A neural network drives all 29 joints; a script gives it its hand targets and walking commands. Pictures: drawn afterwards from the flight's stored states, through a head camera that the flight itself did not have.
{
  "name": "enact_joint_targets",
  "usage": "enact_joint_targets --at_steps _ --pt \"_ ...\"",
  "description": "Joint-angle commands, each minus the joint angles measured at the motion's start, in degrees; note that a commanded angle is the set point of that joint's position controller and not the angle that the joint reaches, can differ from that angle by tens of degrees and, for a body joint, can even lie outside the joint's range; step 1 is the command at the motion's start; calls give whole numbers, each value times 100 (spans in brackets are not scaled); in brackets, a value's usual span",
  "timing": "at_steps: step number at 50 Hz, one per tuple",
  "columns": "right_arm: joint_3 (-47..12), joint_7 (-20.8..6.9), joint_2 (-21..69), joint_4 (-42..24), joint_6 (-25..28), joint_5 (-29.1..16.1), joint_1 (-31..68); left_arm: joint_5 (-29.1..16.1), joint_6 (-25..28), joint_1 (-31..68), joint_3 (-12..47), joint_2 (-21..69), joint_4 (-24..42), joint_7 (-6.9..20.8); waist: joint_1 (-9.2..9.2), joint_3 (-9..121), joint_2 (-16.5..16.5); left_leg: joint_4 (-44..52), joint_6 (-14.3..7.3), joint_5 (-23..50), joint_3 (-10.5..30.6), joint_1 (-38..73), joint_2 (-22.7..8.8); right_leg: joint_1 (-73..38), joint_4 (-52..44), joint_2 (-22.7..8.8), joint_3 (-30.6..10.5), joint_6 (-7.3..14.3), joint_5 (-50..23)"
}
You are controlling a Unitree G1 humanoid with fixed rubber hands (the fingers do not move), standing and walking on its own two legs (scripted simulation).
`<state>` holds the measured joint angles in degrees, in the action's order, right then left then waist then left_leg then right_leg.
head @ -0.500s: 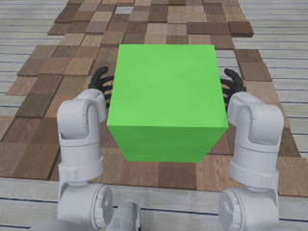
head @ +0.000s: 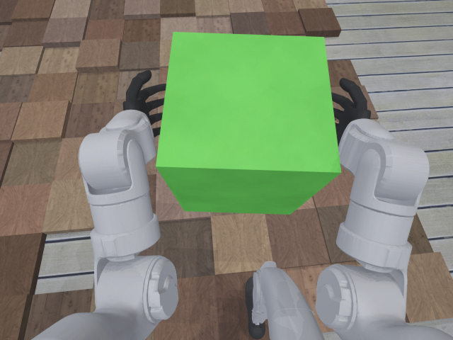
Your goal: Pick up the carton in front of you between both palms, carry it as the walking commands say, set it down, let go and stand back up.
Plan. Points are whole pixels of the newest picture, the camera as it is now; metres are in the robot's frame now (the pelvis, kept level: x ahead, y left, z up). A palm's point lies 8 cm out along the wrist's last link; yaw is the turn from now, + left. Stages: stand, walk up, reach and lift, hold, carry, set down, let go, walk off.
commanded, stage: carry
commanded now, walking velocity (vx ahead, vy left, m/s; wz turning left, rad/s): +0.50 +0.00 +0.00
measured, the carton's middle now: (241, 139) +0.41 -0.03 +0.06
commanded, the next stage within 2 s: none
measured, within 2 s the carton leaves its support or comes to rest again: neither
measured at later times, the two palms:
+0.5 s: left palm out of the picture +0.72 +0.20 +0.23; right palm out of the picture +0.73 -0.09 +0.23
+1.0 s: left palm out of the picture +0.99 +0.19 +0.13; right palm out of the picture +1.02 -0.11 +0.12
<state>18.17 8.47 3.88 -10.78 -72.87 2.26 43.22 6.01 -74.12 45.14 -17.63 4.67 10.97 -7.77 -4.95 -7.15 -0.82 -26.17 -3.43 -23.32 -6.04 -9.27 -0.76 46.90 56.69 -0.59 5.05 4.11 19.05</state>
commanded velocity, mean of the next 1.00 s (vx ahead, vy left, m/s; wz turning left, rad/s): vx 0.50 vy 0.00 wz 0.00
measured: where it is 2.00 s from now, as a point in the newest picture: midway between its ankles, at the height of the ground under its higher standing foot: (211, 91)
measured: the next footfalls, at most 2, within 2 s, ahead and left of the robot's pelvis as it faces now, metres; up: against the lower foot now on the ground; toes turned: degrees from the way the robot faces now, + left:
right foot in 0.04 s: +0.24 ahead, -0.09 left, +0.05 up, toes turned -3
left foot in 0.46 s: +0.47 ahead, +0.10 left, +0.05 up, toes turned +6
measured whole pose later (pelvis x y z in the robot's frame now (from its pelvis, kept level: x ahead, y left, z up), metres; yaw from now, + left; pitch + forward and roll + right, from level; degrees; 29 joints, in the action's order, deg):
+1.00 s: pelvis +0.64 +0.02 +0.01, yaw +3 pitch +3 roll +1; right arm 12.9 6.4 0.4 4.1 -67.8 2.4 37.3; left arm 5.5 -68.6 37.7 -13.3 3.1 -2.8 -7.0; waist 1.4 -1.4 -0.3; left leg -60.9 -3.2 -31.4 -3.4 -14.5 2.9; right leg 24.8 29.1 1.5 8.0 7.3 7.9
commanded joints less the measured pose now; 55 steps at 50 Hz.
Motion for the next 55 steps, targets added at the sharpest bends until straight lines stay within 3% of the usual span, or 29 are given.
enact_joint_targets --at_steps 1,2,3,4,5,7,10,14,17,20,22,23,24,25,26,27,29,31,34,42,45,46,47,48,49,50,51,53,55 --pt "-4560 -1486 5241 -519 -63 -2693 4611 -1728 154 3581 4054 4683 -59 863 453 3755 -991 -779 -477 7526 166 1197 -820 -2755 -1729 898 1148 113 -995" --pt "-4590 -1517 5135 -348 -75 -2640 4477 -1804 148 3604 4154 4685 -126 913 823 4196 -915 -1736 -207 7158 -156 849 -786 -4013 -2433 782 944 221 -1834" --pt "-4614 -1540 5044 -171 -84 -2603 4507 -1940 139 3522 4202 4744 -220 992 1238 4501 -624 -2725 -92 5425 9 -35 -603 -5315 -2555 222 161 295 -2025" --pt "-4515 -1580 5229 -98 -133 -2532 4342 -1901 177 3601 4170 4629 -339 1048 1199 5481 1684 -5084 293 1041 266 -1987 486 -7077 -2644 -1781 -3373 1569 -3645" --pt "-4434 -1577 5072 51 -168 -2477 4354 -2176 132 3394 4266 4916 -443 1128 1267 5685 1746 -6463 188 -397 1032 -2511 663 -7450 -2782 -1926 -4037 1918 -4110" --pt "-4209 -1491 5155 23 -142 -2169 4336 -2675 116 3896 4486 5367 -107 1267 1251 4685 794 -6455 1 -336 1152 -3637 279 -7187 -2518 -1637 -3050 1363 -4061" --pt "-3836 -1287 4974 89 -86 -1671 4047 -3297 120 4682 4730 5805 344 1396 1127 4005 299 -5049 -33 -116 902 -3743 73 -6530 -2759 -1327 -2422 860 -3524" --pt "-3554 -1081 4523 227 -14 -1150 3748 -3590 92 5019 4697 5715 366 1486 1188 3812 428 -2847 124 -169 526 -3275 108 -6065 -3067 -1394 -1962 1016 -4037" --pt "-3491 -998 4217 557 -81 -1005 3674 -3533 15 4819 4515 5549 -255 1541 1087 3633 867 -1593 86 1376 226 -2383 228 -5371 -3018 -1110 -1137 740 -4084" --pt "-3452 -1044 4142 955 -200 -1082 3893 -3348 -58 4617 4200 5405 -1067 1581 993 3312 891 -440 -19 2273 -15 -1571 283 -4917 -2847 -957 -676 467 -3813" --pt "-3381 -1137 4252 1270 -291 -1247 4023 -3216 -98 4614 3993 5377 -1498 1573 594 3398 683 285 -73 2600 -271 -250 306 -4380 -1933 -789 -305 206 -3669" --pt "-3350 -1199 4320 1403 -332 -1364 4094 -3124 -110 4626 3905 5366 -1678 1564 383 3474 402 191 -47 2457 -159 611 64 -3758 -1204 -617 -180 69 -2932" --pt "-3327 -1249 4358 1609 -354 -1443 4242 -3041 -167 4735 3818 5365 -1778 1549 300 3795 -571 -415 -416 3560 1209 2027 -1060 -2467 -141 -356 -157 -182 -1105" --pt "-3249 -1279 4380 1861 -406 -1529 4112 -2949 -236 4617 3722 5378 -1905 1492 219 4057 -1399 -377 -1025 3577 2784 3110 -1860 -991 1119 148 -351 -322 1347" --pt "-3231 -1316 4565 1843 -391 -1672 4301 -2891 -254 4697 3521 5329 -1904 1441 112 4014 -1497 180 -1299 2136 3544 2987 -1897 -251 1738 247 -519 -296 1410" --pt "-3294 -1371 4946 1769 -424 -1907 4427 -2784 -252 4708 3476 5372 -1928 1375 206 3529 -583 494 -968 1571 3160 2356 -1595 -270 1560 43 -621 -243 865" --pt "-3449 -1467 5532 1469 -402 -2318 5064 -2572 -253 4661 3255 5514 -1849 1264 209 3464 -346 426 -920 2660 2704 2042 -1593 -288 1313 -123 -597 -271 401" --pt "-3516 -1567 5978 1404 -340 -2601 5177 -2331 -191 4287 3114 5650 -1985 1184 204 3430 -182 604 -741 2507 2284 1786 -1423 -504 769 -141 -509 -342 259" --pt "-3628 -1684 6378 1252 -155 -2750 5201 -2090 13 3921 3155 5888 -1983 1100 145 3389 -508 751 -700 3062 1815 1957 -1321 -517 -260 -4 -231 -382 95" --pt "-4208 -1703 6359 931 380 -2666 4278 -2014 464 3356 3903 5933 -1290 1033 1 3072 -597 305 -519 4246 814 2244 -808 -1104 -2636 131 201 -70 -2187" --pt "-4436 -1633 6197 781 498 -2558 3951 -2142 521 3258 4134 5771 -991 1132 553 3536 -884 -908 -244 5726 427 1912 -753 -2860 -3060 247 448 181 -2394" --pt "-4534 -1607 6154 750 536 -2512 3814 -2240 546 3217 4218 5768 -919 1198 932 3797 -613 -2008 -137 5515 149 1308 -622 -4067 -3478 168 523 171 -2732" --pt "-4604 -1582 6035 665 572 -2479 3804 -2314 579 3095 4241 5757 -847 1289 1274 3761 60 -3157 -48 3752 64 191 -304 -5133 -3652 -206 238 34 -2773" --pt "-4582 -1562 5982 763 574 -2389 3764 -2376 574 2987 4222 5733 -972 1370 991 3743 925 -3975 -94 -301 232 -1293 211 -6220 -2529 -834 -528 -8 -4470" --pt "-4549 -1519 5958 992 504 -2263 3414 -2350 581 2846 4183 5496 -1282 1430 740 4352 1797 -4949 41 -1116 610 -2729 489 -7526 -2333 -1844 -2554 880 -4934" --pt "-4447 -1461 5807 1001 500 -2151 3224 -2494 607 2718 4287 5644 -1353 1496 939 4495 1833 -5593 30 -851 690 -3276 352 -7374 -2901 -1990 -3212 1356 -3151" --pt "-4447 -1405 5772 886 531 -2061 3344 -2667 643 2891 4361 5829 -1204 1569 917 4097 1334 -5557 24 -577 709 -3486 181 -6822 -3175 -1734 -2976 1245 -2523" --pt "-4378 -1306 5797 724 611 -1923 3387 -3018 692 3437 4584 6117 -829 1658 846 3709 458 -4917 142 -336 644 -3417 17 -6054 -3343 -1656 -2529 1086 -3119" --pt "-4337 -1232 5768 636 665 -1842 3296 -3236 744 3721 4729 6219 -574 1676 818 3626 380 -4220 199 -324 523 -3194 -59 -5673 -3482 -1562 -2304 909 -3000"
